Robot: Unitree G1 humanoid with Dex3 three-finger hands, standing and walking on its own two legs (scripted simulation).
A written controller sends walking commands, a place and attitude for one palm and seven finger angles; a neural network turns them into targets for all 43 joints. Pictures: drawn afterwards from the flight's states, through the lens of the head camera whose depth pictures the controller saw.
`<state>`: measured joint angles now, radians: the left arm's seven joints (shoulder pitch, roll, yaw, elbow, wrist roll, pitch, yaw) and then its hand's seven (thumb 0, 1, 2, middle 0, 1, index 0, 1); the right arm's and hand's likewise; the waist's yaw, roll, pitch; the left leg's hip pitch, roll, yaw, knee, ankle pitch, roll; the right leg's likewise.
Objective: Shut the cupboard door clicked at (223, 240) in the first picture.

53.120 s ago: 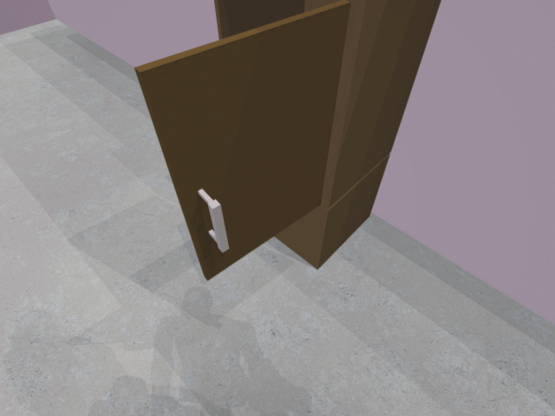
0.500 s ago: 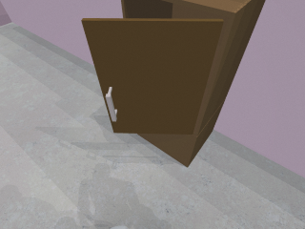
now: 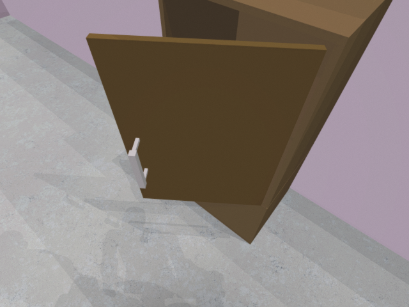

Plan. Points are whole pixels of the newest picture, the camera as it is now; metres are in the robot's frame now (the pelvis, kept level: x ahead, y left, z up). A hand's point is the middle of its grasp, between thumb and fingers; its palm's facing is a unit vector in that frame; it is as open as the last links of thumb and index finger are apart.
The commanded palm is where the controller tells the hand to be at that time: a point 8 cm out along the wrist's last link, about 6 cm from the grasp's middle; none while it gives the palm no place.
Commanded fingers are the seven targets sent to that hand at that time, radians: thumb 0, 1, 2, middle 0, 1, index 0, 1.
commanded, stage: come to a stop and stand still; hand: left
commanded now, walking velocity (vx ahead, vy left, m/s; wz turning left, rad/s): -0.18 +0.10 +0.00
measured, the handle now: (139, 164) +0.47 +0.22 -0.09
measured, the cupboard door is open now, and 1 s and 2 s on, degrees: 36 36 36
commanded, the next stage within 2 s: look again from close up in 0.82 s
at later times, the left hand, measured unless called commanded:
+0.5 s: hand out of the picture +0.08 +0.20 -0.16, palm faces +0.02 -0.97 -0.24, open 7.4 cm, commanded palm none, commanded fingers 0.00 0.90 0.90 -0.20 -0.30 -0.20 -0.30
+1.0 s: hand out of the picture -0.02 +0.15 -0.17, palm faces +0.00 -0.98 -0.18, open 7.4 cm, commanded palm none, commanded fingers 0.00 0.90 0.90 -0.20 -0.30 -0.20 -0.30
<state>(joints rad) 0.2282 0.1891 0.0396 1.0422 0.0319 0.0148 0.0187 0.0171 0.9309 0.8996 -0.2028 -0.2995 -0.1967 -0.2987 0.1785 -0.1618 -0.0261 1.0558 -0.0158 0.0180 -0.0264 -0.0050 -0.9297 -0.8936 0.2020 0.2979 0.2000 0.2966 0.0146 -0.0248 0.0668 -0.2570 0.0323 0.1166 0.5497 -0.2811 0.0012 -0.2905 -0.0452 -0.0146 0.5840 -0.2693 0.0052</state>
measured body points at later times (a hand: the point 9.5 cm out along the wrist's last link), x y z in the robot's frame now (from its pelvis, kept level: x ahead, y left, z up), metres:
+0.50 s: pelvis +0.00 +0.00 +0.01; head +0.04 +0.00 +0.45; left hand +0.07 +0.25 -0.14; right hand +0.05 -0.23 -0.15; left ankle -0.01 +0.11 -0.73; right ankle -0.05 -0.12 -0.73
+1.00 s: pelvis -0.02 -0.01 +0.01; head +0.00 -0.01 +0.46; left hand -0.02 +0.21 -0.15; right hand -0.03 -0.24 -0.15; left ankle -0.01 +0.11 -0.73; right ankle -0.05 -0.12 -0.73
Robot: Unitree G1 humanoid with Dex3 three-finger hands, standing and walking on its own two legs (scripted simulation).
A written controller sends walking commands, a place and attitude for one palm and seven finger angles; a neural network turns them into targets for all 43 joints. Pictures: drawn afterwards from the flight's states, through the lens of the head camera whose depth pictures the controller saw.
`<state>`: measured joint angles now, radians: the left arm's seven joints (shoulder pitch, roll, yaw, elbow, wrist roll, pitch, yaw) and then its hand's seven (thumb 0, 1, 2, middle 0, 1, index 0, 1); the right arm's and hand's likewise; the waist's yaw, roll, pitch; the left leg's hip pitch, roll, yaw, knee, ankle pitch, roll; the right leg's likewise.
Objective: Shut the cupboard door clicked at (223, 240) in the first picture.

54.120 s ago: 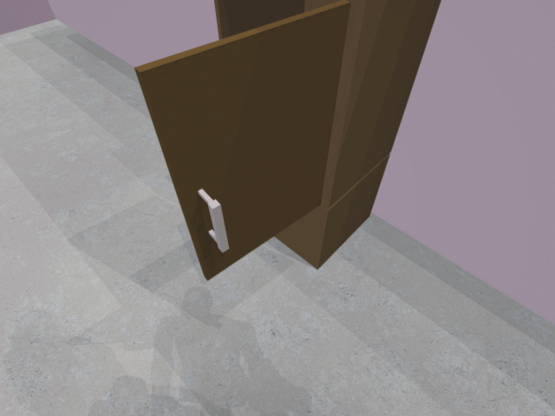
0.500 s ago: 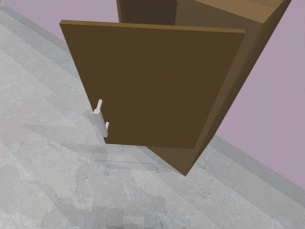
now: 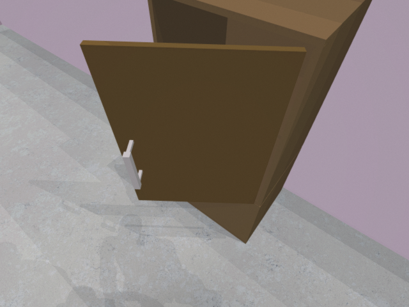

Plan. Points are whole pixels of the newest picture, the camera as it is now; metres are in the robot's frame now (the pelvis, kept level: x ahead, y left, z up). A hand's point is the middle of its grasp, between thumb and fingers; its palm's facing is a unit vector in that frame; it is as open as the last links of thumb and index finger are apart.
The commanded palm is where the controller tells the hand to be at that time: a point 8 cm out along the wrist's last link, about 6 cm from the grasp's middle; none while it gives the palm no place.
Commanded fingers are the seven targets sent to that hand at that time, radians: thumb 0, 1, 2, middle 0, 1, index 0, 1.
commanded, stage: look again from close up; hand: left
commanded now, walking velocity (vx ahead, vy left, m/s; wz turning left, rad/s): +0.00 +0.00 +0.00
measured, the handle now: (134, 166) +0.49 +0.22 -0.09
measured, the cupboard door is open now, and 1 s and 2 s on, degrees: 36 36 36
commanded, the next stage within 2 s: raise the hand and make a fist in 0.42 s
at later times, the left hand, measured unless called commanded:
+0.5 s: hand out of the picture +0.02 +0.20 -0.17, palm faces -0.02 -0.98 -0.22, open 7.4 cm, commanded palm none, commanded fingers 0.00 0.90 0.90 -0.20 -0.30 -0.20 -0.30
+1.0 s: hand out of the picture +0.12 +0.19 -0.09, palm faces +0.08 -1.00 -0.03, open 5.9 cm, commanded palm +0.11 +0.24 -0.07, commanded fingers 0.00 0.90 0.90 -0.64 -0.78 -0.64 -0.78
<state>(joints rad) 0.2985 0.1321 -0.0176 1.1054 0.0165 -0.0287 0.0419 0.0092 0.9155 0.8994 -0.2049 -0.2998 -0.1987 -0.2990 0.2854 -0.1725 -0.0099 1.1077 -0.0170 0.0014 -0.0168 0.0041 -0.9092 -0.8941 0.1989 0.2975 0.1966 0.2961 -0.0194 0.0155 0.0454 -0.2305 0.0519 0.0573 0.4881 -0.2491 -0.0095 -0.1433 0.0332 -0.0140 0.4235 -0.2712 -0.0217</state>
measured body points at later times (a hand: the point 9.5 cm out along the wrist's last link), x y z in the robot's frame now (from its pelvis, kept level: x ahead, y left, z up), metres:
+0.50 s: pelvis +0.01 +0.02 +0.00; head +0.02 +0.01 +0.45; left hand +0.02 +0.25 -0.16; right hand +0.02 -0.21 -0.16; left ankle +0.01 +0.12 -0.74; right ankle -0.03 -0.11 -0.74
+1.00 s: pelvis -0.05 -0.02 -0.13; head +0.02 +0.00 +0.32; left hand +0.10 +0.25 -0.09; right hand +0.22 -0.24 -0.16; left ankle +0.01 +0.12 -0.74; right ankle -0.03 -0.10 -0.74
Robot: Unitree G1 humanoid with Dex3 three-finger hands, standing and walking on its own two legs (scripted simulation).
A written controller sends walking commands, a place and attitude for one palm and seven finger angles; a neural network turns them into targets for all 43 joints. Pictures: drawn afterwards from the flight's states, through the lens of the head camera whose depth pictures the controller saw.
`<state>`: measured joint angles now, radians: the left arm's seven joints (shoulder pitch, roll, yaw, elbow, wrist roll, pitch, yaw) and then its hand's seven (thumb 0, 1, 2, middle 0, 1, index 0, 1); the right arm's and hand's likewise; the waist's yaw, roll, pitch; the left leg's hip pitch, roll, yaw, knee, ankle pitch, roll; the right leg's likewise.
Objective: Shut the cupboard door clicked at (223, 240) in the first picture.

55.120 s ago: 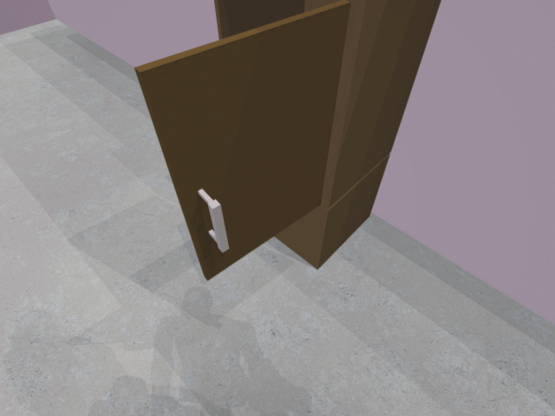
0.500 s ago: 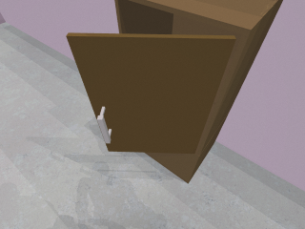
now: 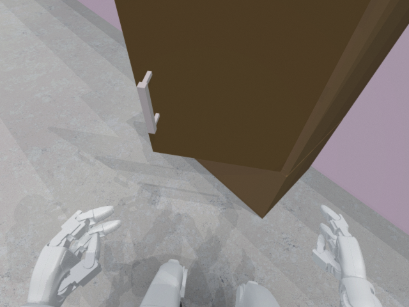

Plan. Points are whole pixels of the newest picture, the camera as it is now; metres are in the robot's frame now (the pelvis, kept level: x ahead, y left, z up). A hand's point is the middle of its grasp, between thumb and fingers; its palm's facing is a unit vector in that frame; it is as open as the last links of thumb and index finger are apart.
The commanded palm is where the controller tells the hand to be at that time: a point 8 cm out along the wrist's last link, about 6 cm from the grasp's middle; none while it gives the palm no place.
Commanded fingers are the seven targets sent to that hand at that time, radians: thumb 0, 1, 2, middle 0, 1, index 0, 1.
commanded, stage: raise the hand and make a fist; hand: left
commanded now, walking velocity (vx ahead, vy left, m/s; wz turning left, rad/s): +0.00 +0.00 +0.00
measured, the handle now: (150, 104) +0.55 +0.21 +0.03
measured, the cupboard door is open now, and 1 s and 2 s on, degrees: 36 36 36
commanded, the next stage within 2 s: bring the fist close to the handle in 1.44 s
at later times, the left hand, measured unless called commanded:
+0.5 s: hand (99, 239) +0.21 +0.21 +0.05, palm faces -0.05 -1.00 -0.03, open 3.6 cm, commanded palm +0.19 +0.26 +0.05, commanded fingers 0.00 0.90 0.90 -1.10 -1.28 -1.10 -1.28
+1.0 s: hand (97, 228) +0.22 +0.22 +0.05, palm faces -0.05 -1.00 -0.04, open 3.1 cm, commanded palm +0.21 +0.27 +0.05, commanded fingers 0.00 0.90 0.90 -1.30 -1.50 -1.30 -1.50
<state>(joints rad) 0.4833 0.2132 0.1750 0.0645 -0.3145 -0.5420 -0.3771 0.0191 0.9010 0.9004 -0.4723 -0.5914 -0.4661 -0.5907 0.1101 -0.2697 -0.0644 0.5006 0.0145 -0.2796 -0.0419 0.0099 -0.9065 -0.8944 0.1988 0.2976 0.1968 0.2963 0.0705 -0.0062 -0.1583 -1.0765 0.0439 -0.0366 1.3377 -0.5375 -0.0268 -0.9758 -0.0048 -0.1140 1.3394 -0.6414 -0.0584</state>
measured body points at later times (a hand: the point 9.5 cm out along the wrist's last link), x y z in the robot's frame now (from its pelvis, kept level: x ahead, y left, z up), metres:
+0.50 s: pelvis +0.00 +0.03 +0.00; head +0.07 +0.04 +0.45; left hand +0.21 +0.26 +0.05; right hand +0.16 -0.23 -0.08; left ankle +0.06 +0.13 -0.61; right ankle +0.01 -0.09 -0.61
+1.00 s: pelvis +0.00 +0.03 +0.01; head +0.08 +0.05 +0.45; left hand +0.22 +0.27 +0.06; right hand +0.20 -0.19 -0.07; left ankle +0.06 +0.13 -0.61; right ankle +0.01 -0.09 -0.61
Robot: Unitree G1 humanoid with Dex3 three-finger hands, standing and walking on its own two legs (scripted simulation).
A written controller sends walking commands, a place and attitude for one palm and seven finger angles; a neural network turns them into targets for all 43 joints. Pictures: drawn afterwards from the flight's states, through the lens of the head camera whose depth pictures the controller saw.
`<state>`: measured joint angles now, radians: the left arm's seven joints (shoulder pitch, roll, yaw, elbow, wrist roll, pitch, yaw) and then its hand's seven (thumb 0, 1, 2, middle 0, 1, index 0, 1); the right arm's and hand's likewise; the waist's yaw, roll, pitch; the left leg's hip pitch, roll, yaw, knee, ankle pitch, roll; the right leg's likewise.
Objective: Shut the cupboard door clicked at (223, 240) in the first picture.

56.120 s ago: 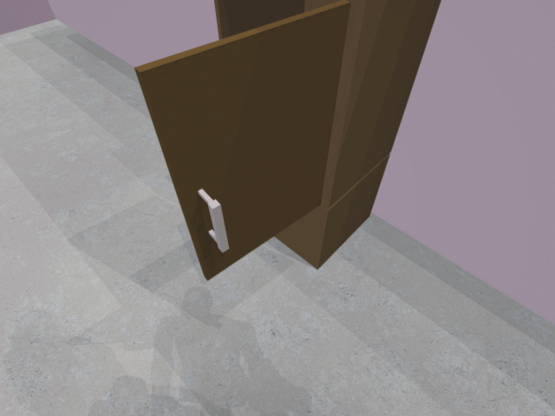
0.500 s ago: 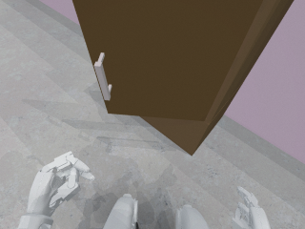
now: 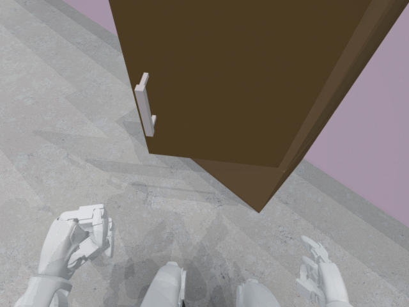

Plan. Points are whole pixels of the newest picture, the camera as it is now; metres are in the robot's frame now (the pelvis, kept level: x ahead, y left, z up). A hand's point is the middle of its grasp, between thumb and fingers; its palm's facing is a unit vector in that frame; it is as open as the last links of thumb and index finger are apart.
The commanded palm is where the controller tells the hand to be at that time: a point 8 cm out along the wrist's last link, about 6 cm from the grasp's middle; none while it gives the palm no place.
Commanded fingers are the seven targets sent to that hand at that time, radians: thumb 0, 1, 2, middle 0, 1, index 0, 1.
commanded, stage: raise the hand and make a fist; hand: left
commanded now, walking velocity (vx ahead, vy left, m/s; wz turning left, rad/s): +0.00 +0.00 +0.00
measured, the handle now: (147, 106) +0.54 +0.19 +0.03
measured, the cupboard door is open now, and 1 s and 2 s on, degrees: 36 36 36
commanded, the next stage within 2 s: bring the fist close to the handle in 0.44 s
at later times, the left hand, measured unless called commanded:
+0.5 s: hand (116, 239) +0.22 +0.17 +0.05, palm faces -0.04 -1.00 -0.04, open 3.1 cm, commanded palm +0.20 +0.23 +0.05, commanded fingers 0.00 0.90 0.90 -1.30 -1.50 -1.30 -1.50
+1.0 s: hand (133, 194) +0.30 +0.16 +0.04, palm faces -0.05 -1.00 -0.04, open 3.1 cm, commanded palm +0.30 +0.22 +0.04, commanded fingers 0.00 0.90 0.90 -1.30 -1.50 -1.30 -1.50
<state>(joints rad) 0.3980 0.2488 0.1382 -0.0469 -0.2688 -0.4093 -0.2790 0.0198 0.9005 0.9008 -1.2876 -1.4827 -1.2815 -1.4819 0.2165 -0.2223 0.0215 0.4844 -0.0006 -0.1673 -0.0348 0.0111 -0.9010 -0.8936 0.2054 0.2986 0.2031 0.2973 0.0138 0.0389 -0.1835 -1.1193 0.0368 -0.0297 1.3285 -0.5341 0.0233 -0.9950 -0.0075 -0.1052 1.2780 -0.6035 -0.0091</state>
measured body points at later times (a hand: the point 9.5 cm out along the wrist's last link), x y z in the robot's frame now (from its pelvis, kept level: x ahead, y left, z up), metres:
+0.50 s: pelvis +0.00 -0.01 +0.00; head +0.07 -0.01 +0.44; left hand +0.22 +0.22 +0.05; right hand +0.19 -0.25 -0.08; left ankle +0.05 +0.10 -0.62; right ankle +0.01 -0.12 -0.62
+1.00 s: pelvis +0.00 -0.01 +0.00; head +0.08 -0.01 +0.44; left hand +0.30 +0.22 +0.05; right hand +0.16 -0.26 -0.09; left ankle +0.05 +0.10 -0.62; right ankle +0.01 -0.12 -0.62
